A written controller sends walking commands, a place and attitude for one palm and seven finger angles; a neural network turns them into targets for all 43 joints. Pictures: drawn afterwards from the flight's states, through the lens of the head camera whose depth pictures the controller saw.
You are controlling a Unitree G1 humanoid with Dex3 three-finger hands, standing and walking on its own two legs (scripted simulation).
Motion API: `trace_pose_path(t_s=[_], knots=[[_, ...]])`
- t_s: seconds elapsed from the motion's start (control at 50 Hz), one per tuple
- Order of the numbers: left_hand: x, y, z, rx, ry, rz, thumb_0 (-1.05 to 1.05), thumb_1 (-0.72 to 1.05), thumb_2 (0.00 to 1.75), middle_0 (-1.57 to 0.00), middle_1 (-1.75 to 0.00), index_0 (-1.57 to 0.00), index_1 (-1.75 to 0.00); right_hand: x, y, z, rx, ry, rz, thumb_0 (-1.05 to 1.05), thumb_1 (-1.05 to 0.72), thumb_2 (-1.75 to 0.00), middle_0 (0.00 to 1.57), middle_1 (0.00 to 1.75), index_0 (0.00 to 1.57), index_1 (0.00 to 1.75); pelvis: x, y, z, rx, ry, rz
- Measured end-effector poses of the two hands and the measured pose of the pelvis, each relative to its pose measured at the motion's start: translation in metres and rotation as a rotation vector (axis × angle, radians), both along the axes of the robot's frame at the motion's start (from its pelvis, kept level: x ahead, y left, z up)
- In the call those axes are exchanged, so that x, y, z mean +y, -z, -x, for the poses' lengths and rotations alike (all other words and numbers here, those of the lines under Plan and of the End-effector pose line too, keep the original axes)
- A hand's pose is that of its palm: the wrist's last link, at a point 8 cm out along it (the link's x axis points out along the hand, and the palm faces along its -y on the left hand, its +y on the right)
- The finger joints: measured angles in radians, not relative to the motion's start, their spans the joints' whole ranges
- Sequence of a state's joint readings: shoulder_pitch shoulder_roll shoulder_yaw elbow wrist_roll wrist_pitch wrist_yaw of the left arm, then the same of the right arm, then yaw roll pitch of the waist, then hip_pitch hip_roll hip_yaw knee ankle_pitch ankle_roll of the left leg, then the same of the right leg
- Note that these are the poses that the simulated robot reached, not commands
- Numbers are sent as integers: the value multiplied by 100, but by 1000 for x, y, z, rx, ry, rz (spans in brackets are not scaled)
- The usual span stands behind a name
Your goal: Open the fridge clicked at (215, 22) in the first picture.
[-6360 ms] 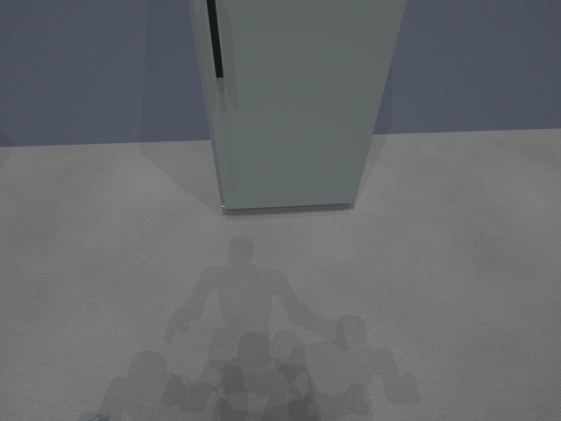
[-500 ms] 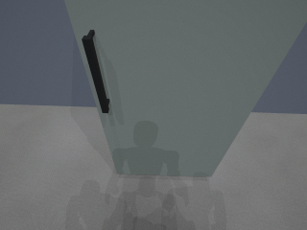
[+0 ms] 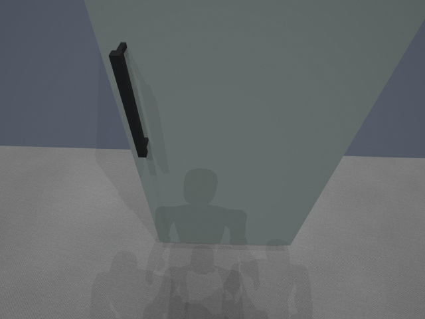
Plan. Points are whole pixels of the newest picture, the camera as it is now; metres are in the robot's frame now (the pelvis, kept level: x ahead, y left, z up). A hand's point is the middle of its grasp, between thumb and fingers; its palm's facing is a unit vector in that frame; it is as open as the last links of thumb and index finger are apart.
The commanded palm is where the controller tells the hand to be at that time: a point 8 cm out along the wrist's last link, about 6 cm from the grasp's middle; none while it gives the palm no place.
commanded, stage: raise the hand to about handle height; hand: left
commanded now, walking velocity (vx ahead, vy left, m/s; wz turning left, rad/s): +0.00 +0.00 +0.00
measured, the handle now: (134, 107) +0.52 +0.22 +0.11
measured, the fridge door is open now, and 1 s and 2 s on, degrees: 0 0 0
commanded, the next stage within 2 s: none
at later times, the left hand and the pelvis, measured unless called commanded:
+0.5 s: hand (93, 313) +0.14 +0.21 -0.03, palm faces +0.16 -0.99 -0.03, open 9.0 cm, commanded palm +0.13 +0.27 -0.01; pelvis -0.03 +0.00 -0.07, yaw +2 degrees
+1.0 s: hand (71, 261) +0.20 +0.25 +0.04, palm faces +0.07 -1.00 -0.06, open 12.1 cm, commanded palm +0.17 +0.30 +0.06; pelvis -0.02 +0.01 -0.04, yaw +1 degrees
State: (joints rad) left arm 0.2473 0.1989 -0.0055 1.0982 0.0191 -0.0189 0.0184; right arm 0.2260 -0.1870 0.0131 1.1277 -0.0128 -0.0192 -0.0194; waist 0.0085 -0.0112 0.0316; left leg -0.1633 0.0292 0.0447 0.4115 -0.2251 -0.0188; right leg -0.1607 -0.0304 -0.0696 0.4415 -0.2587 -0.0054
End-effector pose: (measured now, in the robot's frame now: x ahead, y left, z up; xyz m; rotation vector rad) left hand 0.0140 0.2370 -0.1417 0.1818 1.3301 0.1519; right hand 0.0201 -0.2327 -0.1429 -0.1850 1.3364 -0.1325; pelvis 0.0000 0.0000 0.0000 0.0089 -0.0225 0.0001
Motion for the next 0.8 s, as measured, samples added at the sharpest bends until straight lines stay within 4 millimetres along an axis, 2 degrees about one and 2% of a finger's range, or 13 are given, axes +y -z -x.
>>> trace_pose_path(t_s=[0.02, 0.04, 0.06, 0.16, 0.22, 0.26, 0.32, 0.4, 0.46, 0.52, 0.58, 0.66, 0.8], knots=[[0, 0, 0, -3, 1, -7, 1, 91, 90, -20, -30, -20, -30, 0, 1, 0, -2, 2, 0, 0, -91, -89, 20, 30, 20, 30, 1, 1, 1, 3, 2, 6], [1, -5, -8, -59, -55, 1, 1, 91, 90, -20, -30, -20, -30, -1, -1, -3, -35, 9, 4, 0, -91, -89, 20, 30, 20, 30, 1, 1, 2, 2, 3, 8], [4, -19, -26, -183, -99, -5, 1, 90, 90, -20, -30, -21, -30, -2, -4, -9, -97, 7, 20, 1, -91, -89, 21, 30, 20, 30, 2, 2, 3, -4, 5, 5], [14, -119, -124, -918, -111, -45, 2, 87, 88, -20, -32, -21, -33, -6, -21, -57, -445, -2, 49, 1, -91, -89, 21, 30, 20, 30, 3, 12, 11, 29, -25, -1], [12, -151, -153, -1237, -19, 7, 1, 82, 86, -20, -35, -21, -35, -11, -30, -91, -617, -27, 48, 1, -91, -89, 21, 30, 20, 30, 1, 26, 19, 96, -11, -5], [7, -153, -156, -1363, 84, 61, 1, 79, 85, -20, -37, -21, -38, -15, -35, -112, -713, -51, 49, 1, -91, -89, 21, 30, 20, 30, 0, 38, 24, 133, -1, -7], [4, -133, -142, -1362, 176, 141, 1, 73, 82, -21, -41, -21, -42, -19, -41, -138, -818, -88, 61, 1, -91, -89, 21, 30, 20, 30, -2, 56, 29, 163, 4, -11], [13, -103, -110, -1245, 72, 162, 1, 63, 78, -22, -47, -23, -47, -18, -47, -162, -878, -132, 90, 1, -91, -90, 21, 30, 20, 30, -3, 69, 28, 178, -8, 1], [23, -107, -93, -1247, 16, 87, 1, 56, 75, -22, -51, -23, -52, -11, -45, -169, -869, -172, 99, 1, -91, -90, 20, 30, 20, 30, -3, 72, 27, 179, -24, 20], [29, -125, -95, -1326, 42, 41, 2, 49, 73, -23, -56, -23, -56, 1, -35, -167, -831, -204, 85, 1, -91, -90, 20, 30, 20, 30, -3, 73, 28, 178, -41, 40], [30, -140, -110, -1374, 110, 59, 2, 42, 70, -23, -60, -24, -61, 12, -24, -157, -784, -199, 52, 1, -90, -90, 20, 30, 20, 30, -2, 71, 29, 174, -48, 52], [33, -152, -133, -1329, 170, 113, 1, 33, 66, -24, -66, -24, -67, 24, -17, -136, -732, -143, 8, 1, -90, -89, 21, 30, 20, 30, 1, 63, 29, 166, -39, 50], [51, -172, -147, -1293, 129, 87, 1, 17, 59, -25, -77, -26, -77, 22, -21, -108, -687, -77, 7, 1, -90, -89, 21, 30, 20, 30, 7, 48, 24, 149, -19, 36]])
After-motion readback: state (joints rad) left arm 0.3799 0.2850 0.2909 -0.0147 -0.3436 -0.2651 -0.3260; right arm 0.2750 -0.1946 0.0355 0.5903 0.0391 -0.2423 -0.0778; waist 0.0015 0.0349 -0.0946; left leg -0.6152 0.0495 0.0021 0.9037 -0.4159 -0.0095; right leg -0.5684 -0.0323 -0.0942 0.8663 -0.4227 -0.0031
